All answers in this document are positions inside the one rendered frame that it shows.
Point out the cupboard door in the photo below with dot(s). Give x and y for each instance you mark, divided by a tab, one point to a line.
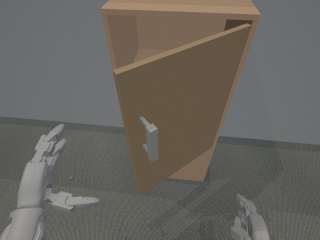
183	92

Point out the left robot hand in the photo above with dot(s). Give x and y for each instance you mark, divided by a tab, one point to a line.
36	177

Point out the robot left forearm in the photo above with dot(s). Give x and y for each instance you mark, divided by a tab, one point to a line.
27	223

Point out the handle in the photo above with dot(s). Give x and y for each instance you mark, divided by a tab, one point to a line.
152	140

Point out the right robot hand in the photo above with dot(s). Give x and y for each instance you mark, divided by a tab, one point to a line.
254	225

